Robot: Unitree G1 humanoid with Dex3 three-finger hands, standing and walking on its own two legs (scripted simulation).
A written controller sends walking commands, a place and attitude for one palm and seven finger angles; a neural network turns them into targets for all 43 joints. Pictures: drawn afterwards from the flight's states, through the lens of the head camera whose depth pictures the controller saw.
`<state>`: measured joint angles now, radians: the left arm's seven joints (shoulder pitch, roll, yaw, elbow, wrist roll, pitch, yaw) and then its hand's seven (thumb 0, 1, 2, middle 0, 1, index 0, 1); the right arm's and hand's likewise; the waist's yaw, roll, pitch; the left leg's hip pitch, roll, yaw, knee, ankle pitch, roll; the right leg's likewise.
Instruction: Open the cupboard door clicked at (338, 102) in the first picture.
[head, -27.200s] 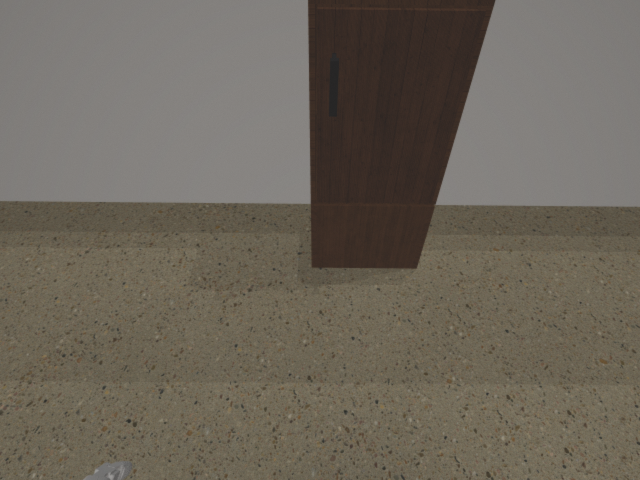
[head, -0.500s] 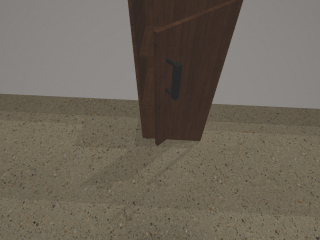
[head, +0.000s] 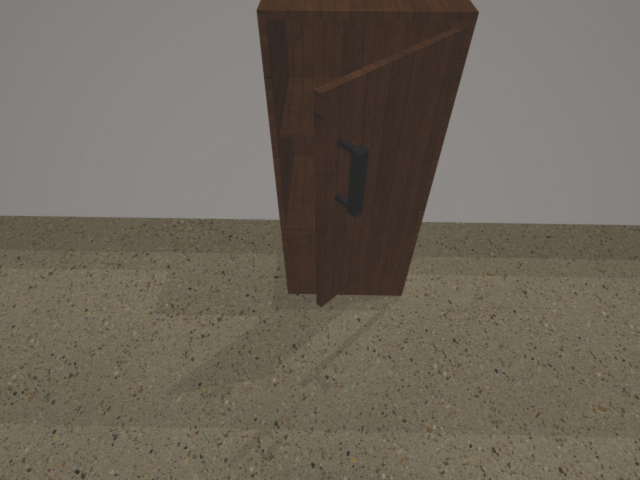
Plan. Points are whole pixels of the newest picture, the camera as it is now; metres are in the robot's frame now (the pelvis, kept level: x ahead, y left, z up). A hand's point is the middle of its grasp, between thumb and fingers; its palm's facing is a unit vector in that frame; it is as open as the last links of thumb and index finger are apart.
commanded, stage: let the arm hang, fingers relaxed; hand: left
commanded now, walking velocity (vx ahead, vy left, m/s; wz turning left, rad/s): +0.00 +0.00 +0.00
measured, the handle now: (349, 178) +0.61 -0.02 +0.03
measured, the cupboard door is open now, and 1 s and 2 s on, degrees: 44 44 44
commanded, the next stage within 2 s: look to check the result in 0.24 s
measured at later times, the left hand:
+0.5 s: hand out of the picture -0.01 +0.16 -0.18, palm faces +0.03 -0.99 -0.17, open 7.4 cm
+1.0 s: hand out of the picture +0.01 +0.17 -0.18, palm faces +0.02 -0.98 -0.18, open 7.4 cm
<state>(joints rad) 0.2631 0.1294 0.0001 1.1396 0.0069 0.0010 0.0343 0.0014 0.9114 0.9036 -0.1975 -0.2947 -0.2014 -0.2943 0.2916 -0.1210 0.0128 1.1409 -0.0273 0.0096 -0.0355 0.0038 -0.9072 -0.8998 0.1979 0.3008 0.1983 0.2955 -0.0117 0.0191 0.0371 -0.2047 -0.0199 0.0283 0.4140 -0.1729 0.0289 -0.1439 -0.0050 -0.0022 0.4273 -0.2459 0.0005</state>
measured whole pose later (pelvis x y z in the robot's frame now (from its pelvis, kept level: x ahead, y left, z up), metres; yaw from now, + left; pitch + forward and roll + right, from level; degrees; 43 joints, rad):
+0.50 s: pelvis +0.01 +0.01 +0.00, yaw +0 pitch -2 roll +0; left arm 0.30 0.12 0.00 1.16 0.01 0.00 0.04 0.00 0.91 0.90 -0.20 -0.29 -0.20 -0.29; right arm 0.28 -0.13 0.00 1.15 -0.02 0.00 -0.04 0.00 -0.91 -0.90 0.20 0.30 0.20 0.30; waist -0.01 0.01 0.06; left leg -0.20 -0.03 0.04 0.41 -0.19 0.04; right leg -0.13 -0.01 0.01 0.42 -0.26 0.01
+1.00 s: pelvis +0.02 +0.00 +0.00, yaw -1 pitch -1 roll +0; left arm 0.27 0.13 0.00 1.15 0.01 -0.01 0.04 0.00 0.91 0.90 -0.20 -0.29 -0.20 -0.29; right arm 0.26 -0.13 0.01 1.15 -0.02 0.00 -0.04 0.00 -0.91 -0.90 0.20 0.30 0.20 0.30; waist -0.01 0.01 0.06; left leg -0.18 -0.03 0.04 0.40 -0.20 0.04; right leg -0.12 -0.01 0.01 0.41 -0.27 0.01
